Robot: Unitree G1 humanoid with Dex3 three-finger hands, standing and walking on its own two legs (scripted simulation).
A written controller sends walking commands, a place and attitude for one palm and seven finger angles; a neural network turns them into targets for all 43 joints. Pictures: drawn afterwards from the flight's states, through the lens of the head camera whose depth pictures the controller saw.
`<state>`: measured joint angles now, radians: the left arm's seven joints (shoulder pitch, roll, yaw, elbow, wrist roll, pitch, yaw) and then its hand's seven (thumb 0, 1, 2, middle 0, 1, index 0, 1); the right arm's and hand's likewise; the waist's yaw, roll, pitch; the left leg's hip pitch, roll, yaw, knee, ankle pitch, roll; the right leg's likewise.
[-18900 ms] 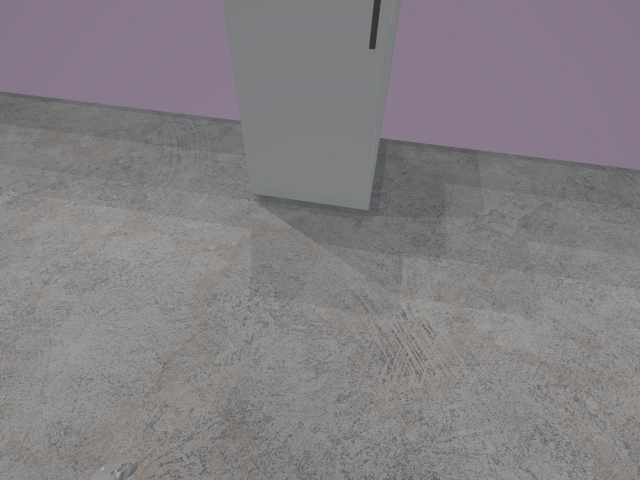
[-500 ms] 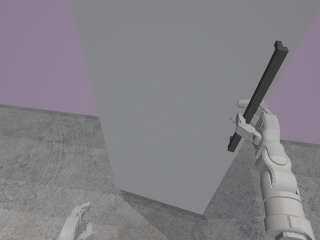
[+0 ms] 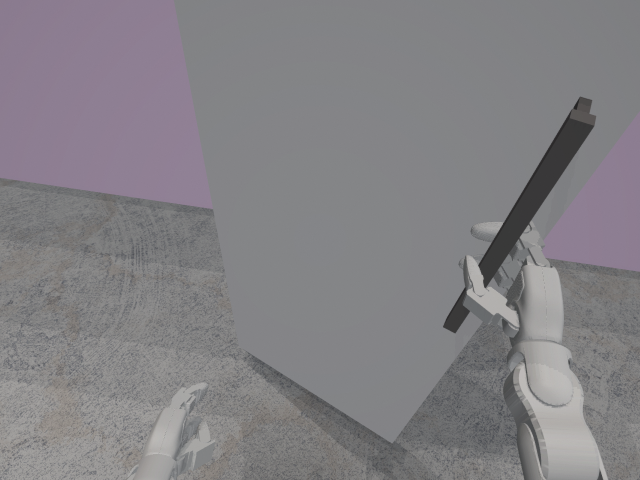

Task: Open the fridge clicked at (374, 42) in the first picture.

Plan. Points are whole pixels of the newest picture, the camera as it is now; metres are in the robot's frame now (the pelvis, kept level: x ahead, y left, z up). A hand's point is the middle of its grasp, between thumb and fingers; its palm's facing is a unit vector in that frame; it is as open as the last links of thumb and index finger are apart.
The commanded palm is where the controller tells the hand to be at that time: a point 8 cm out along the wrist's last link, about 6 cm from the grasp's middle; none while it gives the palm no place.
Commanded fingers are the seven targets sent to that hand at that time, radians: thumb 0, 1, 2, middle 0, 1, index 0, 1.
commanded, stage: walk backward, drawing the door open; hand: right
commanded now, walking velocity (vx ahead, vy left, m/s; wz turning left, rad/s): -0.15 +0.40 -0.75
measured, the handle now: (501, 240) +0.36 -0.16 +0.16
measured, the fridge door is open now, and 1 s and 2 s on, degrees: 23 56 81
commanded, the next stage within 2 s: stop walking and hold the door back in 1.36 s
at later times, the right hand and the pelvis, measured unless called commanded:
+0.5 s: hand (390, 389) +0.19 -0.04 +0.13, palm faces +0.22 +0.96 -0.19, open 7.0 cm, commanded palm +0.15 -0.08 +0.14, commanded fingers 0.00 -0.90 -0.90 0.45 1.40 0.45 1.40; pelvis -0.05 +0.13 -0.02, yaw -19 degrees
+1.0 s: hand (232, 446) +0.13 +0.10 +0.13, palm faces +0.62 +0.76 -0.18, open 7.0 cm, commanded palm +0.08 +0.08 +0.13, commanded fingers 0.00 -0.90 -0.90 0.45 1.40 0.45 1.40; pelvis -0.01 +0.36 -0.01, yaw -43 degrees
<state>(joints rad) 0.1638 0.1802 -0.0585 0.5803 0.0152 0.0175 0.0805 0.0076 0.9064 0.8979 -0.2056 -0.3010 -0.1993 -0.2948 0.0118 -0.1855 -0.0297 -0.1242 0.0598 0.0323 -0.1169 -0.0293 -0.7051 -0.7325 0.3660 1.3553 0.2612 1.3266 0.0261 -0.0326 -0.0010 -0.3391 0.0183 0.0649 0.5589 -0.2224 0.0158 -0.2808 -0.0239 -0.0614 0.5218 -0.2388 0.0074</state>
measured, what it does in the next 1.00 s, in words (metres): steps to the left, turning right: right foot, then left foot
